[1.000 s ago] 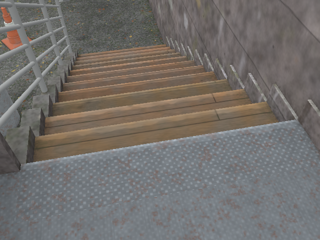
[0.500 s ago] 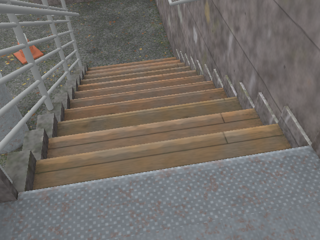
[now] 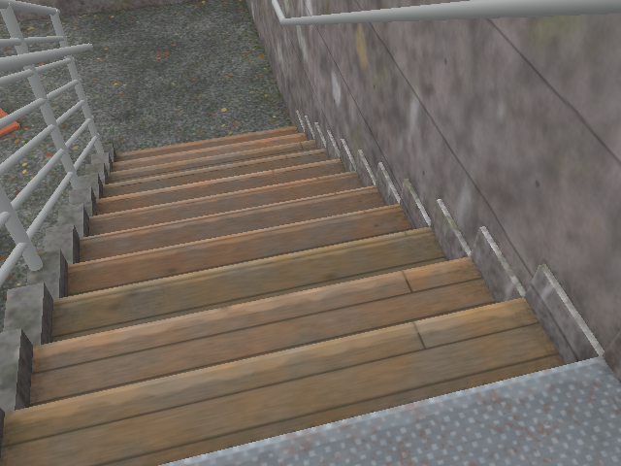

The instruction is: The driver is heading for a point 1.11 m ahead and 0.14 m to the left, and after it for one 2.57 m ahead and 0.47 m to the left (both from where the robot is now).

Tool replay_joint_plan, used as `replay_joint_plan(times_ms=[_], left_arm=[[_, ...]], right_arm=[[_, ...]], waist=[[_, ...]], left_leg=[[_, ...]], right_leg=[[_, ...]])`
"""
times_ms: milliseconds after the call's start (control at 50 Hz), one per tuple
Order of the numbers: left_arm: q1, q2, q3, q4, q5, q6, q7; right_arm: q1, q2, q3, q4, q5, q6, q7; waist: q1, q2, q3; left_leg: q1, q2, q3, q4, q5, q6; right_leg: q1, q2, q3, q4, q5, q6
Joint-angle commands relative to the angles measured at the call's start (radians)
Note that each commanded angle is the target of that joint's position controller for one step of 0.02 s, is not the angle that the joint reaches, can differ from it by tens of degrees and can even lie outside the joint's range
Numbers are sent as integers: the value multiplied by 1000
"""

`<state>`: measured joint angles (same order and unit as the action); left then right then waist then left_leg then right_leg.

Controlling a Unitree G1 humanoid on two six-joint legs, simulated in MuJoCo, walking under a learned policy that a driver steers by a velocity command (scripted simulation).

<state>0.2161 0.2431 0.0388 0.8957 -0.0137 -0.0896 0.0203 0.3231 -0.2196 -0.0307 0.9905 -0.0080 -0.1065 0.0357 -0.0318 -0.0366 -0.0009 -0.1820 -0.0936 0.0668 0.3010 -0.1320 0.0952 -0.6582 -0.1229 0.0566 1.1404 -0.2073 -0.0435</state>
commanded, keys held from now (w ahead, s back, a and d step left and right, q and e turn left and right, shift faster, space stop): w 1.00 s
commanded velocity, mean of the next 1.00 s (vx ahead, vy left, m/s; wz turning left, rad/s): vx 0.50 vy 0.00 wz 0.00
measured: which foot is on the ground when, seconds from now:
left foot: down 0.00-0.32, up 0.34-0.78, down 0.80-1.00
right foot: up 0.00-0.28, down 0.30-0.84, up 0.86-1.00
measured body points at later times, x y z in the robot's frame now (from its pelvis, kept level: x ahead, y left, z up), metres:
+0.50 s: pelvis +0.27 -0.08 +0.00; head +0.29 -0.10 +0.45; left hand +0.31 +0.17 -0.13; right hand +0.34 -0.35 -0.14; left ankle +0.27 +0.08 -0.65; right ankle +0.30 -0.16 -0.74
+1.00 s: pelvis +0.50 -0.03 -0.02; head +0.50 -0.03 +0.43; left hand +0.61 +0.23 -0.15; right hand +0.48 -0.27 -0.17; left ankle +0.48 +0.07 -0.74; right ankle +0.50 -0.18 -0.65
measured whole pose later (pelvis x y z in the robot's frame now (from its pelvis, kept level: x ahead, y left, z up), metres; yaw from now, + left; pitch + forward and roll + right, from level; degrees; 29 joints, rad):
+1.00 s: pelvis +0.50 -0.03 -0.02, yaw +0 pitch +2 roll +1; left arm 0.24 0.24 0.06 0.86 -0.04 -0.06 0.01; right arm 0.43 -0.18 -0.04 0.99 0.01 -0.10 0.05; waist -0.04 -0.02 -0.04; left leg -0.31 -0.02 0.05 0.67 -0.39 0.04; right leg -0.65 0.01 0.10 1.30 -0.33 -0.09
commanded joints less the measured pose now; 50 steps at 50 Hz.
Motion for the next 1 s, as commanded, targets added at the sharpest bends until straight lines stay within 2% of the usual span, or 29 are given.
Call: replay_joint_plan(times_ms=[20, 100, 200, 240, 280, 300, 320, 340, 360, 380, 400, 420, 460, 540, 580, 620, 640, 700, 740, 780, 800, 820, 840, 860, 880, 900, 920, 960, 1000], left_arm=[[32, 44, 14, -42, 12, 5, 6], [-118, 27, 7, -79, 6, -6, -8], [-240, 32, 0, -123, -6, -13, -42], [-215, 51, 6, -126, -8, -19, -53], [-59, 100, 34, -86, -4, -27, -51], [142, 166, 63, -30, 0, -30, -45], [300, 280, 90, -6, 19, -25, -39], [331, 232, 75, 10, 10, -19, -45], [249, 164, 53, -4, -2, -17, -42], [160, 116, 38, -29, 2, -12, -37], [84, 84, 25, -44, 11, -10, -40], [46, 66, 18, -48, 19, -11, -46], [59, 54, 14, -26, 28, -11, -53], [156, 81, 22, 19, 28, -19, -38], [173, 95, 23, 27, 24, -13, -26], [171, 114, 27, 32, 27, -12, -26], [210, 139, 36, 52, 43, -18, -28], [234, 75, 21, 73, 24, -11, -29], [269, 74, 23, 79, 25, 0, -24], [247, 96, 29, 72, 22, 16, -20], [177, 99, 28, 54, 18, 17, -22], [102, 97, 24, 36, 3, 12, -26], [86, 88, 21, 9, -13, -5, -24], [186, 6, 3, 15, -3, -27, -36], [214, 20, 12, -6, -38, -48, -42], [118, 69, 26, -61, -75, -42, -31], [69, 99, 34, -73, -63, -17, -10], [112, 58, 30, -69, -20, 32, -1], [62, 40, 24, -108, -4, 36, -18]], right_arm=[[-30, -128, -21, -53, 1, -16, -20], [56, -145, -22, -34, 16, 1, -34], [135, -156, -27, -4, 26, 25, -36], [134, -165, -33, 1, 30, 35, -39], [96, -176, -36, -7, 31, 44, -41], [82, -142, -22, -21, 22, 45, -42], [174, -44, 6, -39, 11, 28, -36], [200, -25, 15, -34, 28, -3, -29], [114, -130, -11, -58, 52, -21, -26], [28, -150, -17, -84, 58, -26, -28], [3, -140, -22, -85, 45, -19, -36], [17, -135, -31, -81, 25, -4, -43], [78, -80, -29, -64, 18, 30, -49], [-29, -81, -36, -110, 12, 44, -58], [-134, -72, -35, -154, 3, 37, -46], [-159, -57, -30, -158, 5, 38, -38], [-72, -83, -48, -108, 6, 39, -31], [-153, -95, -52, -139, 6, 41, -19], [-213, -87, -48, -162, 0, 28, -4], [-157, -94, -52, -153, 6, 12, 7], [-17, -112, -64, -108, 8, 8, 12], [201, -145, -86, -38, 4, -1, 19], [354, -249, -114, 2, 3, -4, 12], [288, -187, -80, -25, 21, 3, 14], [251, -108, -45, -49, 24, 3, 24], [203, -103, -47, -43, 15, 0, 33], [112, -90, -36, -68, 22, -7, 36], [2, -83, -22, -94, 18, -19, 24], [2, -98, -23, -69, 8, -4, -10]], waist=[[45, 69, 58], [-9, 81, 58], [-47, 89, 92], [-23, 101, 78], [69, 110, -2], [149, 73, -127], [149, -136, -300], [144, -262, -386], [130, -177, -229], [110, -115, -133], [77, -38, -70], [42, -25, -35], [6, -39, -26], [17, -18, 19], [35, -24, 26], [34, -50, 11], [19, -46, -49], [37, -24, 45], [62, -28, 67], [32, -39, 52], [-44, -55, 2], [-160, -33, -68], [-232, 164, -117], [-126, 375, -136], [-64, 365, -118], [-36, 284, -42], [1, 91, 29], [69, 50, 52], [88, 65, 60]], left_leg=[[-91, 286, -224, -206, 70, 172], [-2, 268, -171, -181, 98, 127], [124, 316, -178, -107, 78, 116], [164, 344, -197, -56, 116, 104], [159, 307, -161, 122, 370, 70], [56, 239, -100, 374, 392, 33], [-301, 98, -23, 802, 54, -41], [-517, 21, -149, 996, -422, -49], [-621, 93, -190, 1062, -386, -32], [-621, 147, -158, 1051, -297, -20], [-571, 186, -142, 985, -209, -26], [-505, 218, -145, 922, -149, -34], [-421, 228, -133, 874, -99, -51], [-532, 232, -135, 690, 34, -68], [-525, 218, -124, 528, 149, -57], [-367, 170, -74, 450, 239, -63], [-291, 164, -80, 594, 332, -63], [-483, 193, -108, 616, 182, -34], [-553, 189, -85, 603, 94, -19], [-441, 159, -45, 570, -2, -2], [-210, 120, -10, 524, -31, 15], [89, 81, 24, 450, 47, 40], [272, 214, -163, 264, 82, 123], [296, 370, -460, 197, 168, 203], [251, 443, -610, 105, 350, 264], [183, 475, -665, 71, 225, 276], [56, 470, -601, 84, 150, 246], [-160, 408, -460, 56, 67, 201], [-236, 341, -345, 31, 60, 154]], right_leg=[[-33, -44, 5, -145, 164, 23], [-16, -5, -31, -412, 314, 26], [1, 31, -48, -562, 229, 15], [63, 49, -55, -606, 148, -11], [282, 105, -101, -649, 100, -46], [547, 58, -43, -632, 130, -90], [939, -205, 350, -657, 81, -232], [1047, -292, 692, -833, -69, -314], [929, -262, 592, -856, -148, -258], [787, -223, 437, -860, -91, -215], [645, -173, 324, -891, 3, -190], [542, -124, 241, -923, 68, -168], [457, -90, 159, -953, 186, -172], [501, -99, 96, -962, 355, -187], [515, -72, 50, -959, 393, -158], [428, -19, -31, -950, 426, -144], [433, -61, -17, -903, 458, -163], [543, -107, 20, -838, 428, -172], [625, -132, 46, -772, 447, -178], [590, -133, 40, -680, 577, -174], [479, -100, -2, -571, 716, -155], [327, -33, -37, -339, 765, -128], [130, 110, -86, 110, 460, -53], [-49, 220, 17, 398, -333, -46], [-150, 236, 145, 430, -365, -71], [-260, 208, 123, 449, -294, -77], [-260, 145, 120, 376, -219, -71], [-118, 80, 112, 227, -123, -45], [-45, 37, 48, -7, -16, -38]])
Next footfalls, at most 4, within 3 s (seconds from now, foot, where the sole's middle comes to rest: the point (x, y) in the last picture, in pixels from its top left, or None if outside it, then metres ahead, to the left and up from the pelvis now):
0.30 right None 0.34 -0.16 -0.78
0.80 left None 0.52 0.07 -0.78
1.34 right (381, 371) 0.83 -0.19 -0.94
1.94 left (285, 331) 1.06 0.07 -1.10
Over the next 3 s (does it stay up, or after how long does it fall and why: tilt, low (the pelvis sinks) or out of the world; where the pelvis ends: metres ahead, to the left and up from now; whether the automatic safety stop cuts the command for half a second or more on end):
stays up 1.11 -0.06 -0.32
